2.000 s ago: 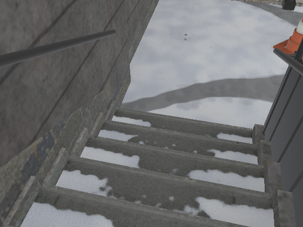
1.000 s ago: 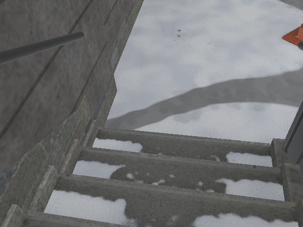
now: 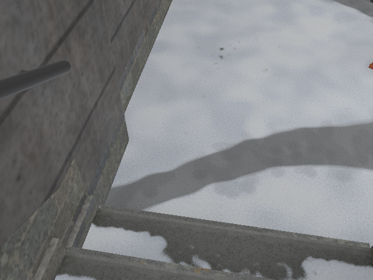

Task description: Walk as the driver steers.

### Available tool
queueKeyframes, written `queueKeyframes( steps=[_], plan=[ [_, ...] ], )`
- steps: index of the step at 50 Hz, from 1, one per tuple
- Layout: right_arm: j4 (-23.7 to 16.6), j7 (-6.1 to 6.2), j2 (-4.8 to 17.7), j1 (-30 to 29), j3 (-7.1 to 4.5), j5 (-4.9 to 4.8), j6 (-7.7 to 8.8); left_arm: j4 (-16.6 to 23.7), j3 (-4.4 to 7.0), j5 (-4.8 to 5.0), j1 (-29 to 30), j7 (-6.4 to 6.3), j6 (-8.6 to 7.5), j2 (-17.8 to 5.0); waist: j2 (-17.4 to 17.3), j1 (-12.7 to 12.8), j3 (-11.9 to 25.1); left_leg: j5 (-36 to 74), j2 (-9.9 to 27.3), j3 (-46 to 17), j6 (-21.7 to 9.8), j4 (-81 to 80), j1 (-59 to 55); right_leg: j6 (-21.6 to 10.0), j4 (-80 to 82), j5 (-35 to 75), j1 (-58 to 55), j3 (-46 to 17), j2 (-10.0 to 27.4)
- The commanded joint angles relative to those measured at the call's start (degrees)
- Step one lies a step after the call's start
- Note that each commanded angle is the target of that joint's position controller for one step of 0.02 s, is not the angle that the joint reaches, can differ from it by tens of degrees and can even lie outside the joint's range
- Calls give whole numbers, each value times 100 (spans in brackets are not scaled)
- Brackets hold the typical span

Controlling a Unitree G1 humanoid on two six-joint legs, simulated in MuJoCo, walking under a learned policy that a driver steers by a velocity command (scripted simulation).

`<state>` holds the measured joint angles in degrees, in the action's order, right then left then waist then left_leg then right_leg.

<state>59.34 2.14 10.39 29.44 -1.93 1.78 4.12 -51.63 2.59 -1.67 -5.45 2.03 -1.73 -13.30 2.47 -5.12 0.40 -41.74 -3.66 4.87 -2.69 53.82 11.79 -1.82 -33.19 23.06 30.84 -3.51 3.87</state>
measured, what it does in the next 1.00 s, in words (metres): goes down, turning right: right foot 0.15 m lower, then left foot 0.15 m lower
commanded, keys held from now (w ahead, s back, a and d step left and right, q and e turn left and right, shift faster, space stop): w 0.36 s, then w+e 0.28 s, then e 0.36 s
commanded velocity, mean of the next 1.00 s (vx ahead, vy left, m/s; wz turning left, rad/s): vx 0.41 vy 0.00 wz -0.25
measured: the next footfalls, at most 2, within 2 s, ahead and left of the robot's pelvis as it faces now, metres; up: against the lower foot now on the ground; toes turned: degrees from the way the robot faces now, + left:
right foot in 0.08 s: +0.20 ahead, -0.13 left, -0.15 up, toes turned -3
left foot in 0.66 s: +0.56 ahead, +0.14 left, -0.31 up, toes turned +0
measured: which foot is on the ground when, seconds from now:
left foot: down 0.00-0.10, up 0.12-0.64, down 0.66-1.00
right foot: up 0.00-0.06, down 0.08-0.68, up 0.70-1.00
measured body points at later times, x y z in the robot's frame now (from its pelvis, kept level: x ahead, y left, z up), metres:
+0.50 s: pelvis +0.26 -0.03 -0.13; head +0.27 -0.03 +0.32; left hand +0.13 +0.17 -0.27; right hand +0.41 -0.24 -0.25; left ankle +0.48 +0.15 -0.79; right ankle +0.16 -0.13 -0.82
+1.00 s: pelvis +0.50 +0.05 -0.25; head +0.51 +0.04 +0.20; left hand +0.68 +0.24 -0.37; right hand +0.41 -0.19 -0.39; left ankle +0.52 +0.14 -0.97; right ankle +0.55 -0.10 -0.90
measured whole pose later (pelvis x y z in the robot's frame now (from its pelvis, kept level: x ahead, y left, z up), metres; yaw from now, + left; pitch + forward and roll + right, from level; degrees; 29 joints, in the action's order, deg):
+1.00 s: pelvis +0.50 +0.05 -0.25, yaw -18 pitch +2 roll +3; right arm 54.7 0.2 12.5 23.2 -1.7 6.5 6.0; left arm -47.8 1.7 -4.4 -12.0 4.2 -4.2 -13.8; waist 2.6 -1.9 0.4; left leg -17.7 2.8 17.6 -2.8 31.6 15.0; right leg -0.2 -64.8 -4.0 42.9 0.3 5.1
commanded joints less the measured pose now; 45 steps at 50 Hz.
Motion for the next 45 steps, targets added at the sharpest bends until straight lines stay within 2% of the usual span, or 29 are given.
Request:
queueKeyframes(
  steps=[1,5,6,7,8,9,10,11,12,13,14,15,16,17,18,19,20,23,25,27,32,33,34,35,36,38,40,41,45],
  plan=[
    [-96,141,693,376,-117,61,-89,535,-35,123,880,38,-179,-71,-567,-330,-1069,2891,1356,-1774,-975,-915,497,-19,895,-570,-117,109,75],
    [105,96,752,602,-158,-15,-163,-715,251,58,-2219,-69,-129,-693,408,899,153,2691,487,-788,-706,3447,1421,-248,1316,51,-3796,457,70],
    [804,-912,-422,2693,313,609,39,-775,336,-345,-3927,251,-214,-1501,2050,1015,2487,-570,-149,-1275,33,6366,3632,-2477,-1044,2304,-7721,-935,1473],
    [-198,-161,1062,401,-275,-431,37,-791,344,93,-3404,121,-40,-1046,375,1436,1638,-735,51,-597,-159,6781,4917,-1576,-512,1922,-6582,-1506,2077],
    [-765,19,899,-636,-156,-459,34,-660,386,207,-3006,-38,27,-1395,1245,1437,1364,-92,8,-393,-113,6892,5913,-1970,462,-897,-6111,-2298,2455],
    [-895,-510,656,-790,103,129,201,-727,176,-548,-2966,257,-255,-981,74,1585,-31,945,267,-1099,-79,6908,7035,-1936,757,-3534,-4986,-2561,1799],
    [-732,-150,804,-1159,-215,-185,20,-584,165,77,-2286,-43,-143,-634,-27,1055,137,1515,344,-1084,-169,5421,5272,-1551,1089,-2275,-3680,-1836,2045],
    [-686,-67,722,-831,-173,-109,-229,-555,8,55,-1963,-86,-116,-489,-4,608,-241,1306,521,-937,-108,4926,4446,-1492,1172,-2346,-2146,-1583,1839],
    [-778,-422,-382,-434,324,482,-21,-520,-266,-661,-1292,36,-426,303,-369,144,-1098,3966,1210,-1768,-516,3312,4403,-1188,1540,-3513,-601,-981,1055],
    [-491,-617,-381,-110,296,682,-41,-533,-195,-504,-1177,36,-540,109,6,157,-1063,4176,1179,-1303,-501,2982,4282,-1425,1631,-3956,-66,-990,919],
    [-863,-343,555,-1030,-122,90,-208,-431,-72,192,-1047,-93,-447,-450,-215,-122,-602,4258,884,-697,-34,1136,2699,-1079,1784,-2838,103,-658,684],
    [-864,-282,535,-1134,-105,68,-279,-391,-60,319,-1200,-145,-450,-699,-44,41,-318,4405,803,-561,121,534,2089,-1144,1682,-1852,134,-473,675],
    [-581,-660,-45,-857,249,591,-75,-542,-226,-491,-1426,66,-640,-103,246,313,-271,5445,1113,-719,20,1112,2242,-1327,1403,-3477,532,-83,455],
    [-451,-774,40,-516,254,722,-50,-614,-147,-547,-1606,87,-681,-306,202,329,-347,5760,991,-925,36,1255,2898,-1559,1077,-3640,52,-510,658],
    [-649,-419,358,-857,-55,75,-310,-472,-4,247,-1685,-96,-452,-795,359,-14,99,5197,929,-577,111,780,2249,-1391,1213,-2475,-459,-915,851],
    [-774,-300,508,-1320,-57,-20,-398,-481,-31,304,-1884,-122,-366,-716,119,196,-57,4762,892,-514,139,688,2199,-1377,1209,-2005,-539,-950,881],
    [-896,-544,200,-1789,307,692,-156,-1026,-286,-564,-2528,9,-670,47,-339,727,-720,5864,1462,-1698,188,246,4496,-1493,348,-3293,-1896,-1267,1081],
    [-1155,-577,11,-3073,424,736,58,-1607,-433,-365,-4754,-336,-624,587,-134,1792,-471,6059,1342,-1473,383,-1532,7358,-1747,-643,-4105,-4790,-2339,1008],
    [-1119,-663,90,-3232,517,592,85,-1145,-532,-302,-3797,-247,-536,469,-246,1487,-486,7577,1150,-610,201,-2261,4126,-1518,-667,-4602,-1325,-1458,320],
    [-1324,-680,386,-3040,504,447,-20,-733,-395,-512,-2768,4,-499,-181,182,1025,-560,6919,895,-192,287,-1230,879,-1274,-144,-5634,1738,-931,7],
    [-1215,-564,768,-2855,435,231,-15,-830,-219,-153,-3116,-206,-366,-498,-228,1130,-674,6068,1018,-565,32,-4465,855,-830,-2050,-4667,-1391,-1650,141],
    [-828,-517,1139,-1391,179,156,153,-925,-245,-408,-3158,39,-261,-535,-453,430,-82,6746,1034,-151,-227,-3747,-1199,-493,-3526,-3852,-595,-1325,-111],
    [-360,-508,1525,221,-67,182,193,-1267,-395,-499,-4170,276,-279,124,-957,198,1239,8110,1684,-453,-897,-2540,-3668,55,-5086,-4450,341,-763,-403],
    [-290,-753,1942,854,-159,172,157,-1518,-436,-262,-5404,412,-321,728,-1950,607,2666,10956,2935,-1174,-1926,-759,-5734,209,-7981,-7064,1744,-21,-687],
    [-527,-813,1984,592,-195,309,23,-650,-304,-88,-3970,460,-378,96,-1670,53,2446,9316,3357,-2434,-2180,-1715,-5095,288,-9056,-7274,3034,185,-743],
    [-764,-672,1099,-397,-3,353,-9,-42,-277,38,-2201,239,-382,133,-157,87,637,6055,3086,-1487,-1486,-2669,-2172,186,-7891,-5964,3330,47,-79],
    [-689,-625,820,-598,35,520,69,13,-259,66,-2378,78,-369,425,-334,846,16,8036,3174,-830,-1363,-2909,431,213,-6772,-5448,1457,-80,358],
    [-755,-422,404,-863,77,432,211,-90,-310,-111,-2438,62,-333,528,-452,918,-74,6947,2649,-531,-1351,-3264,891,74,-5608,-4444,1277,-134,479],
    [-825,-132,635,-989,4,440,336,45,-197,-280,-2063,281,-202,279,-561,828,19,6327,2499,-86,-1317,-3571,1010,181,-2800,-2190,737,238,372]
  ],
)
Keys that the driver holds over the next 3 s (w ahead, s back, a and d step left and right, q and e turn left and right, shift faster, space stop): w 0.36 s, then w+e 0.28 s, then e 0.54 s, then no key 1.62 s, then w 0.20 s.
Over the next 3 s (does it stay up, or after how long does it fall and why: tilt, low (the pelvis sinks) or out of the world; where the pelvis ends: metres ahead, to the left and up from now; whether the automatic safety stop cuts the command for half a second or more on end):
stays up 0.57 -0.02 -0.24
